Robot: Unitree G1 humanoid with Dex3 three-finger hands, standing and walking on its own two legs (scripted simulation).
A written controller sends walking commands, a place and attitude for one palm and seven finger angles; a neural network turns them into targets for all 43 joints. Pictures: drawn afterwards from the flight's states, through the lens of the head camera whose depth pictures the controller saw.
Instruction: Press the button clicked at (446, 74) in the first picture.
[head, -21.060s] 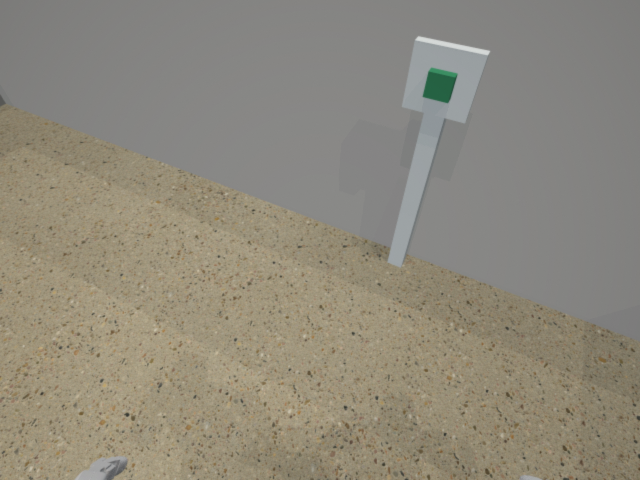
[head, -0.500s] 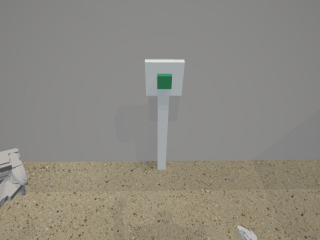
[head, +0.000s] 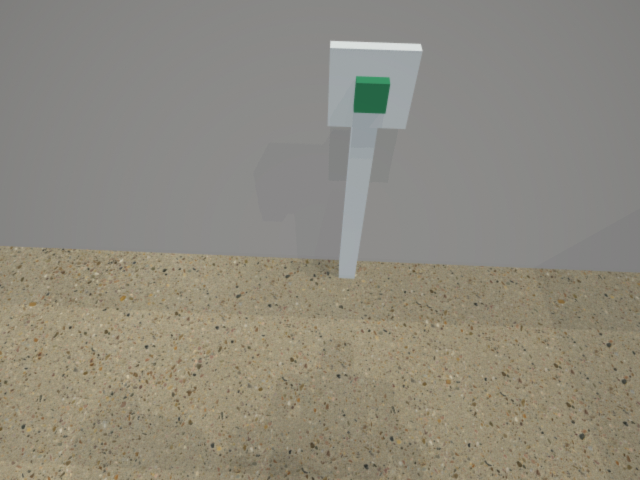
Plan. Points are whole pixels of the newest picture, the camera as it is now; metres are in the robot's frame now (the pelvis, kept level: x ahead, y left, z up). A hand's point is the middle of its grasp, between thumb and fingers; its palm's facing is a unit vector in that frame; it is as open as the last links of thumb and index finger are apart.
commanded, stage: let the arm hang, fingers relaxed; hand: left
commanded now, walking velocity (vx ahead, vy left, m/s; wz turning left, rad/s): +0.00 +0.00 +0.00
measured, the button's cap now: (371, 94) +0.83 -0.05 +0.02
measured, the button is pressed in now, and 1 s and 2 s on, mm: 0 0 0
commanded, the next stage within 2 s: stand and wait in 0.66 s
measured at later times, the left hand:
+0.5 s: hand out of the picture +0.05 +0.24 -0.15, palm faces -0.01 -0.96 -0.29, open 7.3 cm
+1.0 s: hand out of the picture +0.07 +0.25 -0.15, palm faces -0.04 -0.94 -0.33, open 7.4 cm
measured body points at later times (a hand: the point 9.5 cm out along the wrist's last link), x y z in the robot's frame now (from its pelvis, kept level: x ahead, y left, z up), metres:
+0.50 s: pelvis -0.01 +0.02 +0.01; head -0.01 +0.01 +0.46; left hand +0.05 +0.29 -0.13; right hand +0.03 -0.25 -0.14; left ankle +0.03 +0.13 -0.73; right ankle +0.02 -0.12 -0.73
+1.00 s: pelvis +0.00 +0.01 +0.01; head +0.02 +0.00 +0.46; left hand +0.08 +0.30 -0.12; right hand +0.05 -0.27 -0.14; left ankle +0.03 +0.13 -0.73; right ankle +0.02 -0.12 -0.73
